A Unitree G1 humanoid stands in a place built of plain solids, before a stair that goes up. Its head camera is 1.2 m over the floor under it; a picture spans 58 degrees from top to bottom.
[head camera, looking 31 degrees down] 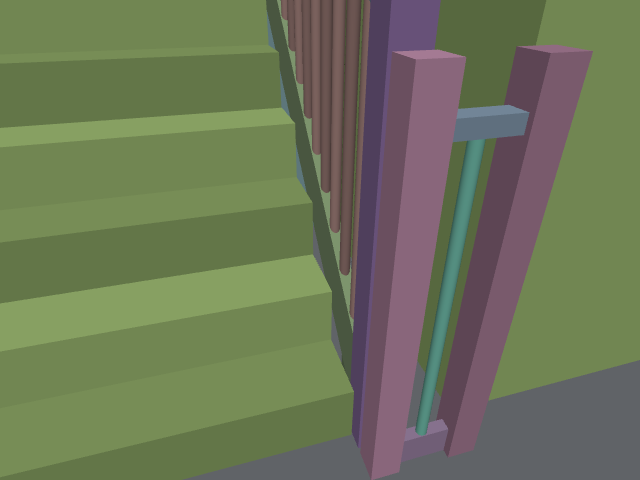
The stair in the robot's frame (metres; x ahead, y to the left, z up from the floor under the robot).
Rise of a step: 0.20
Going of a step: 0.22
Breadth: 1.20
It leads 16 degrees to the left of straight ahead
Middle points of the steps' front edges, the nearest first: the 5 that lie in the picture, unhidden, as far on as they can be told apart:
0.67 0.48 0.20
0.88 0.54 0.39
1.09 0.60 0.59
1.29 0.66 0.78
1.50 0.72 0.98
